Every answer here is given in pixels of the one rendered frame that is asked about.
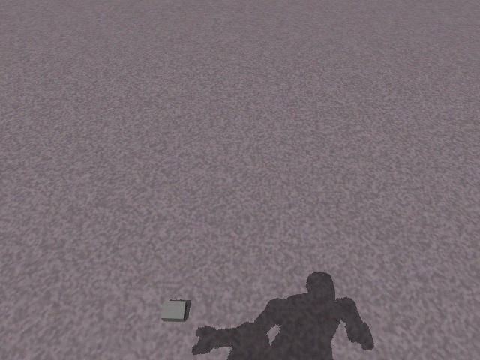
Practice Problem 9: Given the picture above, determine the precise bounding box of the small box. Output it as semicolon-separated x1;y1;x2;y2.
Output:
161;301;188;322

